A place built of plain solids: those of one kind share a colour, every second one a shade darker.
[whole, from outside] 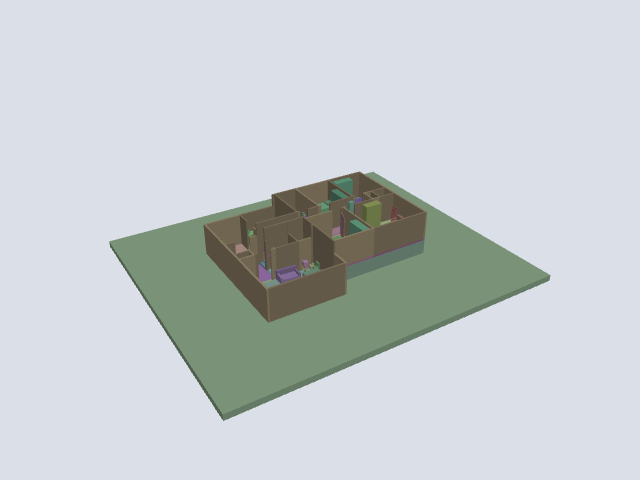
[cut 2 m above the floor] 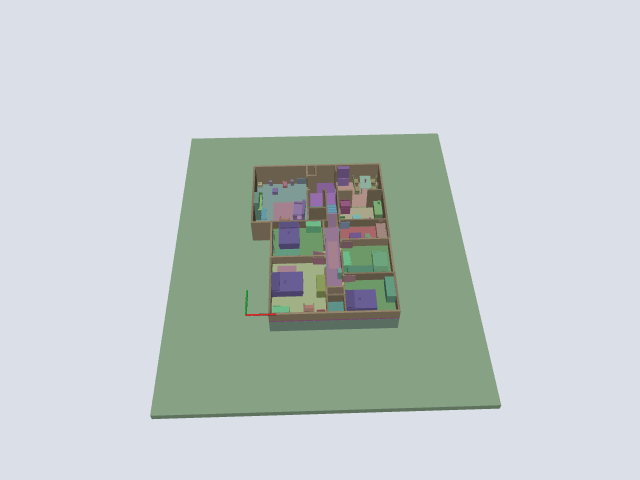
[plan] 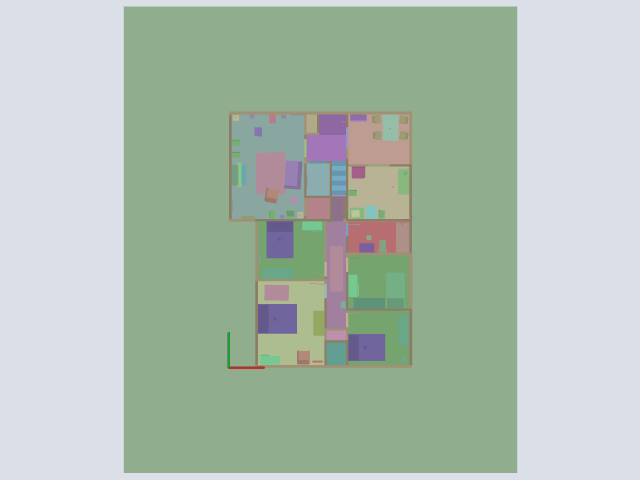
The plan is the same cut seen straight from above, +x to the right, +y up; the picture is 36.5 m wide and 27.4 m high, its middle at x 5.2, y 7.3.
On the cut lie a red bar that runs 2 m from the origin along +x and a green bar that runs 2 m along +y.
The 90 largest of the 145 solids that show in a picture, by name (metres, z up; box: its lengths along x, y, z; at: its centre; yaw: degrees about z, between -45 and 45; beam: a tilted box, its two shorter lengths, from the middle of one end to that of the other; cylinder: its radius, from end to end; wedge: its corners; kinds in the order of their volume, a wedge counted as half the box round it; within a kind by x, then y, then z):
{
 "under_1": {"box": [22.46, 26.63, 0.5], "at": [5.23, 7.32, -0.33]},
 "floor_base_1": {"box": [8.96, 8.34, 1.2], "at": [5.98, 4.17, 0.52]},
 "wall_1": {"box": [0.16, 5.97, 2.87], "at": [0.08, 11.48, 1.14]},
 "wall_2": {"box": [1.5, 0.16, 2.87], "at": [0.75, 8.42, 1.14]},
 "wall_3": {"box": [0.16, 4.78, 2.35], "at": [1.58, 2.55, 2.42]},
 "wall_4": {"box": [0.16, 3.3, 2.35], "at": [1.58, 6.72, 2.42]},
 "wall_5": {"box": [4.08, 0.13, 2.35], "at": [3.54, 5.0, 2.42]},
 "wall_6": {"box": [4.38, 0.13, 2.35], "at": [3.69, 8.44, 2.42]},
 "wall_7": {"box": [4.54, 0.16, 1.54], "at": [3.77, 8.42, 0.47]},
 "wall_8": {"box": [0.13, 1.04, 2.87], "at": [4.37, 9.18, 1.14]},
 "wall_9": {"box": [0.13, 1.83, 2.87], "at": [4.37, 10.74, 1.14]},
 "wall_10": {"box": [0.13, 1.05, 2.87], "at": [4.37, 13.95, 1.14]},
 "wall_11": {"box": [0.86, 0.13, 2.87], "at": [4.73, 13.36, 1.14]},
 "wall_12": {"box": [1.42, 0.13, 2.87], "at": [5.01, 9.77, 1.14]},
 "wall_13": {"box": [0.13, 1.05, 2.87], "at": [5.09, 13.95, 1.14]},
 "wall_14": {"box": [10.46, 0.16, 2.87], "at": [5.23, 14.55, 1.14]},
 "wall_15": {"box": [0.13, 1.29, 2.35], "at": [5.51, 0.81, 2.42]},
 "wall_16": {"box": [0.13, 1.71, 2.35], "at": [5.51, 3.12, 2.42]},
 "wall_17": {"box": [0.13, 2.33, 2.35], "at": [5.51, 7.21, 2.42]},
 "wall_18": {"box": [0.13, 1.2, 2.35], "at": [5.82, 9.1, 2.42]},
 "wall_19": {"box": [0.13, 1.83, 3.89], "at": [5.82, 10.74, 1.65]},
 "wall_20": {"box": [8.96, 0.16, 2.35], "at": [5.98, 0.08, 2.42]},
 "wall_21": {"box": [1.36, 0.13, 2.35], "at": [6.13, 1.51, 2.42]},
 "wall_22": {"box": [1.36, 0.13, 2.35], "at": [6.13, 2.19, 2.42]},
 "wall_23": {"box": [0.29, 1.17, 1.54], "at": [6.67, 9.09, 0.47]},
 "wall_24": {"box": [0.13, 1.29, 2.35], "at": [6.75, 0.81, 2.42]},
 "wall_25": {"box": [0.13, 2.08, 2.35], "at": [6.75, 4.43, 2.42]},
 "wall_26": {"box": [0.13, 0.94, 2.35], "at": [6.75, 7.04, 2.42]},
 "wall_27": {"box": [0.13, 3.0, 2.35], "at": [6.75, 10.0, 2.42]},
 "wall_28": {"box": [0.13, 0.32, 3.89], "at": [6.75, 11.79, 1.65]},
 "wall_29": {"box": [0.13, 0.58, 2.87], "at": [6.75, 12.24, 1.14]},
 "wall_30": {"box": [0.13, 0.74, 2.87], "at": [6.75, 14.1, 1.14]},
 "wall_31": {"box": [1.12, 0.13, 2.87], "at": [7.4, 11.56, 1.14]},
 "wall_32": {"box": [3.94, 0.16, 1.54], "at": [8.49, 8.42, 0.47]},
 "wall_33": {"box": [3.78, 0.13, 2.35], "at": [8.57, 3.33, 2.42]},
 "wall_34": {"box": [3.78, 0.13, 2.35], "at": [8.57, 6.5, 2.42]},
 "wall_35": {"box": [3.78, 0.13, 2.35], "at": [8.57, 8.44, 2.42]},
 "wall_36": {"box": [1.3, 0.13, 2.87], "at": [9.81, 11.56, 1.14]},
 "wall_37": {"box": [0.16, 3.1, 2.35], "at": [10.38, 1.71, 2.42]},
 "wall_38": {"box": [0.16, 3.05, 2.35], "at": [10.38, 4.92, 2.42]},
 "wall_39": {"box": [0.16, 1.8, 2.35], "at": [10.38, 7.47, 2.42]},
 "wall_40": {"box": [0.16, 2.84, 2.87], "at": [10.38, 10.08, 1.14]},
 "wall_41": {"box": [0.16, 2.84, 2.87], "at": [10.38, 13.05, 1.14]},
 "floor_living_1": {"box": [4.14, 5.97, 0.5], "at": [2.23, 11.48, -0.25]},
 "fixture_wardrobe_bedroom_1": {"box": [1.71, 0.62, 2.2], "at": [2.81, 5.38, 2.29]},
 "fixture_wardrobe_bedroom_2": {"box": [1.8, 0.6, 2.2], "at": [8.01, 3.69, 2.29]},
 "fixture_wardrobe_bedroom_3": {"box": [0.64, 1.7, 2.2], "at": [9.98, 2.11, 2.29]},
 "double_bed_1": {"box": [0.55, 1.6, 0.2], "at": [1.99, 2.79, 1.94]},
 "double_bed_2": {"box": [2.13, 1.6, 0.6], "at": [2.78, 2.79, 1.54]},
 "double_bed_3": {"box": [2.23, 1.7, 0.4], "at": [2.78, 2.79, 1.74]},
 "double_bed_4": {"box": [1.55, 2.11, 0.4], "at": [2.92, 7.31, 1.74]},
 "double_bed_5": {"box": [2.11, 1.55, 0.4], "at": [7.87, 1.16, 1.74]},
 "floor_kitchen_1": {"box": [3.49, 3.0, 0.5], "at": [8.55, 10.0, -0.25]},
 "floor_dining_1": {"box": [3.49, 2.84, 0.5], "at": [8.55, 13.05, -0.25]},
 "stair_1": {"box": [0.8, 0.3, 1.39], "at": [6.28, 9.98, 0.39]},
 "stair_2": {"box": [0.8, 0.58, 1.23], "at": [6.28, 10.12, 0.32]},
 "stair_3": {"box": [0.8, 0.86, 1.07], "at": [6.28, 10.26, 0.24]},
 "stair_4": {"box": [0.8, 1.14, 0.92], "at": [6.28, 10.4, 0.16]},
 "stair_5": {"box": [0.8, 1.42, 0.77], "at": [6.28, 10.54, 0.08]},
 "stair_6": {"box": [0.8, 1.7, 0.61], "at": [6.28, 10.68, 0.01]},
 "stair_7": {"box": [0.8, 1.98, 0.46], "at": [6.28, 10.82, -0.07]},
 "upper_floor_bedroom_1": {"box": [3.79, 3.3, 0.12], "at": [3.56, 6.72, 1.18]},
 "upper_floor_bedroom_2": {"box": [3.49, 3.1, 0.12], "at": [8.55, 1.71, 1.18]},
 "upper_floor_bedroom_3": {"box": [3.49, 3.05, 0.12], "at": [8.55, 4.92, 1.18]},
 "floor_foyer_1": {"box": [2.25, 1.5, 0.5], "at": [5.55, 12.54, -0.25]},
 "floor_foyer_2": {"box": [1.52, 1.18, 0.5], "at": [5.92, 13.88, -0.25]},
 "upper_floor_main_bedroom_1": {"box": [3.79, 4.78, 0.12], "at": [3.56, 2.55, 1.18]},
 "fixture_wardrobe_main_bedroom_1": {"box": [0.63, 1.44, 2.2], "at": [5.13, 2.55, 2.29]},
 "chest_drawers_1": {"box": [1.13, 0.5, 1.0], "at": [2.35, 0.42, 1.74]},
 "chest_drawers_2": {"box": [1.15, 0.5, 0.99], "at": [4.75, 8.11, 1.74]},
 "chest_drawers_3": {"box": [0.5, 1.28, 1.04], "at": [7.07, 4.68, 1.76]},
 "floor_down_head_1": {"box": [1.32, 1.83, 0.5], "at": [5.09, 10.74, -0.25]},
 "fixture_breast_living_1": {"box": [0.38, 1.21, 2.62], "at": [0.35, 11.01, 1.26]},
 "child_bed_1": {"box": [1.06, 2.06, 0.4], "at": [9.51, 4.4, 1.62]},
 "upper_floor_hall_1": {"box": [1.1, 6.11, 0.12], "at": [6.13, 5.32, 1.18]},
 "floor_down_1": {"box": [1.32, 1.2, 0.5], "at": [5.09, 9.1, -0.25]},
 "upper_floor_bathroom_1": {"box": [3.49, 1.8, 0.12], "at": [8.55, 7.47, 1.18]},
 "fridge_flat_1": {"box": [0.6, 0.73, 1.66], "at": [8.13, 8.88, 0.83]},
 "china_cabinet_1": {"box": [0.95, 0.4, 0.83], "at": [7.4, 14.26, 0.41]},
 "china_cabinet_2": {"box": [0.95, 0.33, 1.07], "at": [7.4, 14.29, 1.36]},
 "bathtub_1": {"box": [0.76, 1.7, 0.44], "at": [9.91, 7.44, 1.46]},
 "sofa_1": {"box": [0.93, 1.6, 0.34], "at": [3.67, 11.01, 0.28], "yaw": -3.8},
 "range_flat_1": {"box": [0.76, 0.65, 0.94], "at": [7.4, 11.17, 0.47]},
 "basin_vanity_1": {"box": [0.86, 0.53, 0.82], "at": [7.87, 6.84, 1.65]},
 "rug_1": {"box": [1.7, 2.4, 0.08], "at": [2.39, 11.1, -0.03], "yaw": 1.0},
 "floor_coats_1": {"box": [0.6, 1.05, 0.5], "at": [4.73, 13.95, -0.25]},
 "billy_1": {"box": [0.28, 0.42, 2.02], "at": [6.53, 3.6, 2.25]},
 "wall_foot_1": {"box": [8.96, 0.16, 0.13], "at": [5.98, 0.08, 1.19]},
 "leaning_mirror_1": {"box": [0.83, 0.19, 1.12], "at": [1.08, 8.6, 0.56]},
 "upper_floor_main_closet_1": {"box": [1.1, 1.29, 0.12], "at": [6.13, 0.81, 1.18]}
}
